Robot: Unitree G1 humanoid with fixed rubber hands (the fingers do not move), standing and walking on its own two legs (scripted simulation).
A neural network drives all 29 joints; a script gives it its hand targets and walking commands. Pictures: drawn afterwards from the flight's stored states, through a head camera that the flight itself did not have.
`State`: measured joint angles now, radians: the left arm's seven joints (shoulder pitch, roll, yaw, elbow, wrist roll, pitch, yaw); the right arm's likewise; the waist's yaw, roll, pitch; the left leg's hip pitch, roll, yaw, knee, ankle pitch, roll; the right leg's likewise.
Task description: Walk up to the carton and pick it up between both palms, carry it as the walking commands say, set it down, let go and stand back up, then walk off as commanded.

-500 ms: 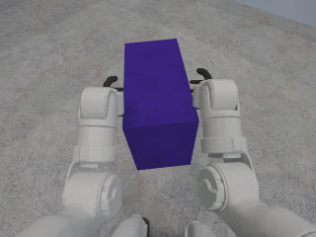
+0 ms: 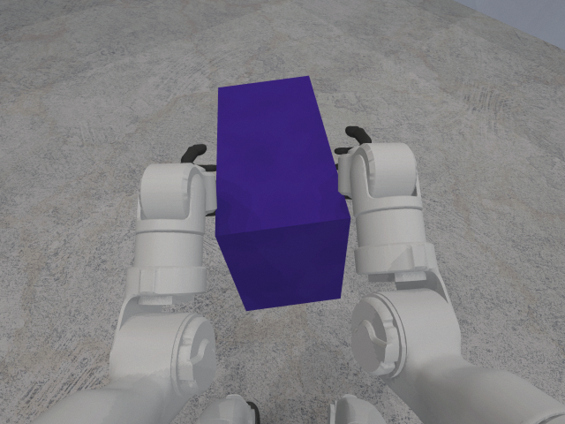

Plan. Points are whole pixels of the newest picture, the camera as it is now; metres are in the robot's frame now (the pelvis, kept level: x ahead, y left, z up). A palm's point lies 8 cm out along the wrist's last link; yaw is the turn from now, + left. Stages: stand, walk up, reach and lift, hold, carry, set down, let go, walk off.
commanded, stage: carry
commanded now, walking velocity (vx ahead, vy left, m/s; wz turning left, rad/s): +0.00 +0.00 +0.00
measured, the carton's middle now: (278, 191) +0.45 +0.03 +0.03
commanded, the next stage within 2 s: none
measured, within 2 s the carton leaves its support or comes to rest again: neither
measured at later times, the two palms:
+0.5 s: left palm (183, 227) +0.29 +0.13 +0.15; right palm (393, 211) +0.31 -0.09 +0.17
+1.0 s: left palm (208, 230) +0.30 +0.11 +0.14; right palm (413, 215) +0.32 -0.12 +0.16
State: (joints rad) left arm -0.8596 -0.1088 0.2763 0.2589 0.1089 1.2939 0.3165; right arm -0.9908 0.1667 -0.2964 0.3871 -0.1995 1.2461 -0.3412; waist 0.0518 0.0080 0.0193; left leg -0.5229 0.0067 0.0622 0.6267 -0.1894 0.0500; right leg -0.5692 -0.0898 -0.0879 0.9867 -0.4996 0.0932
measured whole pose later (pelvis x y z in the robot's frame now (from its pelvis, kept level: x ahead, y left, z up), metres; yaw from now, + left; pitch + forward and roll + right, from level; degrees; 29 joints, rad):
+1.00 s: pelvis -0.04 -0.02 +0.01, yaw +2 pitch +0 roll -1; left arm -0.80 -0.14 0.24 0.46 0.18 1.25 0.25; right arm -0.88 0.14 -0.30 0.50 -0.14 1.25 -0.38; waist 0.00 0.01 -0.11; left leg -0.42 0.13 0.20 0.48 -0.06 0.02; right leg -0.33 -0.05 -0.16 0.56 -0.24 -0.01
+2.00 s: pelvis +0.01 +0.00 +0.01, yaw +1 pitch +2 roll +0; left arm -0.62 -0.20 0.22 0.30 0.19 1.17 0.30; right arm -0.67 0.21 -0.27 0.33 -0.18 1.13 -0.33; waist 0.01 0.00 -0.11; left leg -0.39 0.11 0.23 0.52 -0.16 0.03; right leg -0.28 -0.08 -0.15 0.55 -0.30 0.03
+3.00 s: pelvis +0.00 +0.00 +0.02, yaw +1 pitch -4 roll +0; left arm -0.32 -0.17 0.11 0.30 0.26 0.81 0.09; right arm -0.33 0.17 -0.17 0.40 -0.26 0.72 -0.05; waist 0.06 -0.05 -0.01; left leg -0.19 0.03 0.09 0.34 -0.07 0.01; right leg -0.09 -0.02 0.06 0.39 -0.22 0.02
